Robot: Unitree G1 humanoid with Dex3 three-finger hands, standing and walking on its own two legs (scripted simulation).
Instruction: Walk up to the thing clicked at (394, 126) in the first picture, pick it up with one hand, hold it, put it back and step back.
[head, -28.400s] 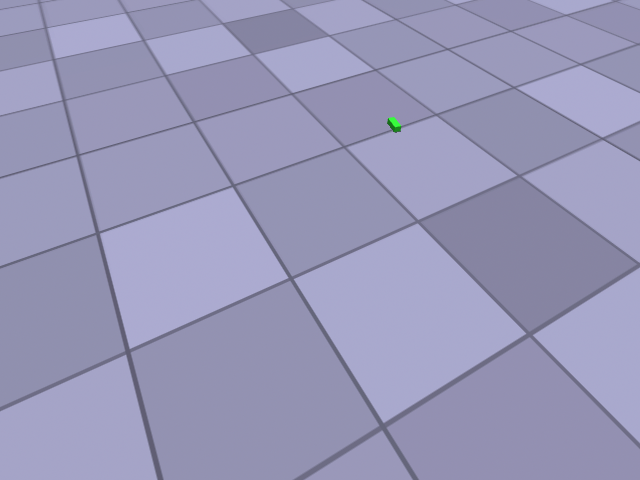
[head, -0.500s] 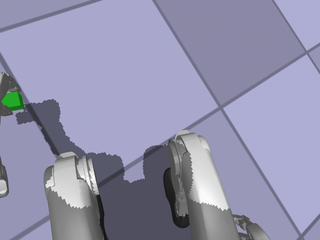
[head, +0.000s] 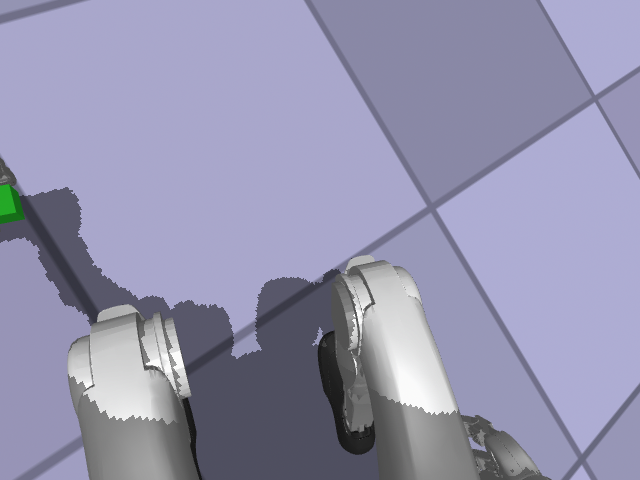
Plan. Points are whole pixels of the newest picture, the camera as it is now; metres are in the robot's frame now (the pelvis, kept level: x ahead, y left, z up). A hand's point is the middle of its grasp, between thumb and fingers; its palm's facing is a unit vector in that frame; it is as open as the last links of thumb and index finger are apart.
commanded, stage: lower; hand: left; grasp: from above
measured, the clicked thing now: out of the picture +0.45 +0.35 -0.23
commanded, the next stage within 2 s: rest in 0.04 s
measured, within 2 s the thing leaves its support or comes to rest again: rests again in 0.80 s
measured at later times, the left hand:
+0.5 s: hand out of the picture +0.45 +0.33 -0.24, palm faces -0.46 -0.17 -0.87, open 6.6 cm
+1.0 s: hand out of the picture +0.45 +0.33 -0.26, palm faces -0.44 -0.18 -0.88, open 6.6 cm
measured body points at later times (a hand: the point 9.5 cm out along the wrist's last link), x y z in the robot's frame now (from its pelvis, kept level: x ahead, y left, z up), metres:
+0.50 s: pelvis +0.00 +0.00 -0.02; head +0.27 +0.11 +0.33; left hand +0.47 +0.34 -0.19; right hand +0.05 -0.26 -0.10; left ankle +0.07 +0.13 -0.29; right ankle +0.10 -0.15 -0.28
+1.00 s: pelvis +0.00 +0.01 -0.03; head +0.27 +0.13 +0.31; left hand +0.47 +0.34 -0.21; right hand +0.06 -0.26 -0.09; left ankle +0.07 +0.13 -0.29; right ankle +0.10 -0.15 -0.28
